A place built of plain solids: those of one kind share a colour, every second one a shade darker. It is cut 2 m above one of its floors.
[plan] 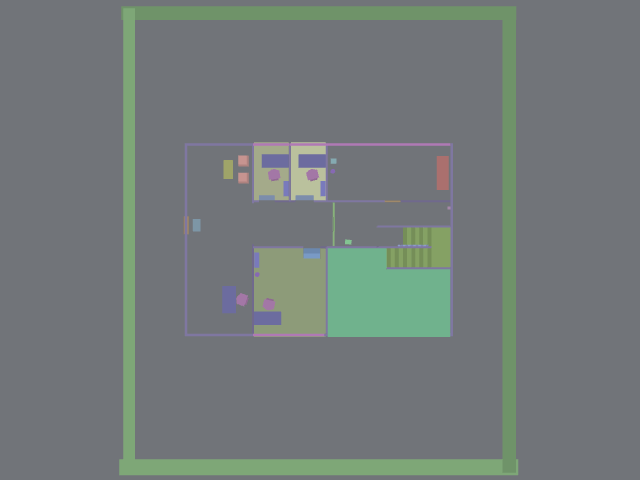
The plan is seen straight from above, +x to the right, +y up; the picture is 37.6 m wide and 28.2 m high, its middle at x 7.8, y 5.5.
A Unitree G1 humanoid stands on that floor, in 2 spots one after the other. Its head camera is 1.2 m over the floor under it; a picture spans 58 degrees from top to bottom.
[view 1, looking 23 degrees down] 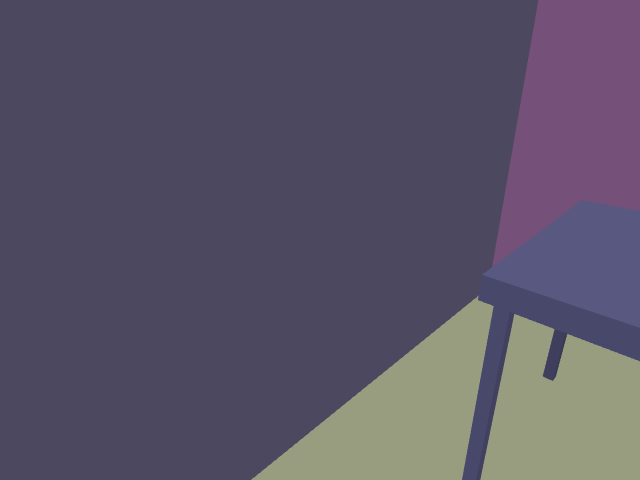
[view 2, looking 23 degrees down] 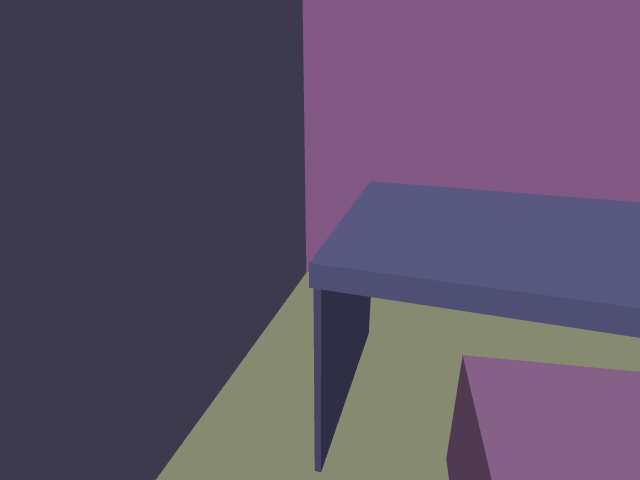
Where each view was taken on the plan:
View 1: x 6.89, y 8.83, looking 134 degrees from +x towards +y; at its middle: wall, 1.26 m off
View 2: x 4.68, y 8.83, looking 107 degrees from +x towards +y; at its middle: glazing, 2.51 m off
